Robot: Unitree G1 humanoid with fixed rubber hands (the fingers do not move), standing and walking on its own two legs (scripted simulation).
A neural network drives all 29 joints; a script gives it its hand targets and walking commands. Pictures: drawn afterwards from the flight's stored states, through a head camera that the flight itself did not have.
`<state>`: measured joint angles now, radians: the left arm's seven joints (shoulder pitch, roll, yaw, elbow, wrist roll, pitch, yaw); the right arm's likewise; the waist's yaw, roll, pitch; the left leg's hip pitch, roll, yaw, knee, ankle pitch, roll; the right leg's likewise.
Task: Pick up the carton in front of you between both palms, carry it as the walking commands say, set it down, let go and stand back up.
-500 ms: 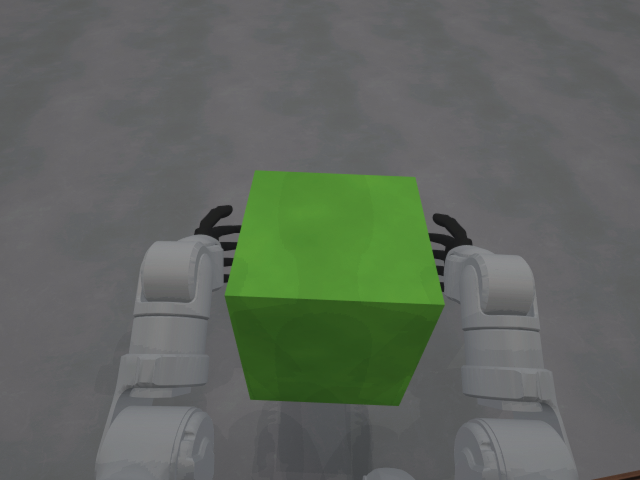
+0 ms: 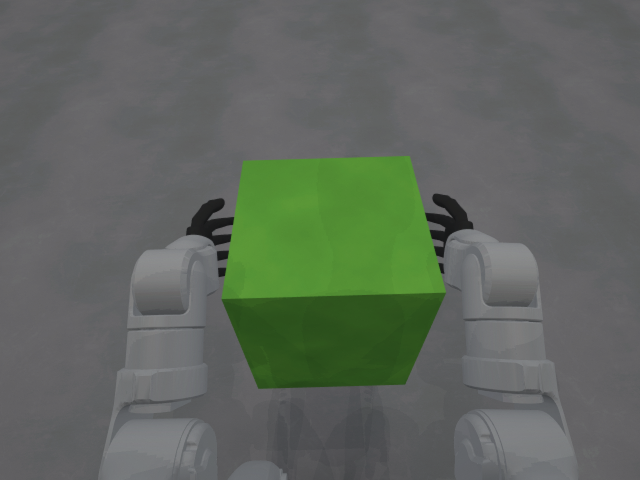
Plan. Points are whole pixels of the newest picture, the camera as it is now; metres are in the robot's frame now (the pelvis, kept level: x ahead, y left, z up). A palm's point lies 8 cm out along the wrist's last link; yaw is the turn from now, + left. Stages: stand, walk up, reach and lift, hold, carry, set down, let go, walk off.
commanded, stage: carry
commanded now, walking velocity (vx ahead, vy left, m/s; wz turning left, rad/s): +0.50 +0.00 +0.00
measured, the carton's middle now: (329, 279) +0.36 +0.01 +0.01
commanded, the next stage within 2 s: none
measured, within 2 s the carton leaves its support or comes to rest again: neither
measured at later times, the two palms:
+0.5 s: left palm (215, 120) +0.62 +0.20 +0.08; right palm (403, 127) +0.60 -0.10 +0.09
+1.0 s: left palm (263, 37) +0.88 +0.15 +0.08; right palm (411, 40) +0.89 -0.15 +0.08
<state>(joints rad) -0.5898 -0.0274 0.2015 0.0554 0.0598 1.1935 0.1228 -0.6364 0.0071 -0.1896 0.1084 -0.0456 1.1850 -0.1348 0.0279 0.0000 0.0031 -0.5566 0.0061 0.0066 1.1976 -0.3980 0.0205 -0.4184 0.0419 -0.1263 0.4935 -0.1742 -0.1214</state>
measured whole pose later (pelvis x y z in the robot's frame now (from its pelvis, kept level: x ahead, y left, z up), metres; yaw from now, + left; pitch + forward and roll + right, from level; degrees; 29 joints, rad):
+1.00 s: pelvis +0.63 +0.00 +0.00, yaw +1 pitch +3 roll +0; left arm -0.17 -0.13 0.11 -0.24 0.11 1.22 0.09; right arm -0.17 0.14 -0.14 -0.25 -0.12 1.23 -0.10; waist 0.01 0.02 -0.12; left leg -0.41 0.07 0.05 1.14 -0.35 0.01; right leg -0.36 -0.04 -0.23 0.45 -0.16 -0.08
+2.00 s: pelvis +1.28 +0.00 +0.00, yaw +1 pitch +4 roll +1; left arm -0.15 -0.13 0.09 -0.27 0.11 1.20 0.08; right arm -0.15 0.13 -0.12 -0.30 -0.12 1.21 -0.09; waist 0.02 0.02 -0.06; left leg -0.36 0.08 0.05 1.15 -0.38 0.00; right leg -0.38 -0.05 -0.25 0.47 -0.16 -0.08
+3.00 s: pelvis +1.55 +0.01 +0.00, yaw -2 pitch +4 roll +1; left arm -0.13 -0.13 0.10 -0.30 0.12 1.19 0.07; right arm -0.14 0.13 -0.10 -0.28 -0.12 1.18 -0.09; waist 0.00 -0.01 -0.12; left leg -0.36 0.06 0.21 0.58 -0.27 0.02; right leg -0.13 -0.06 -0.12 0.52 -0.45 0.01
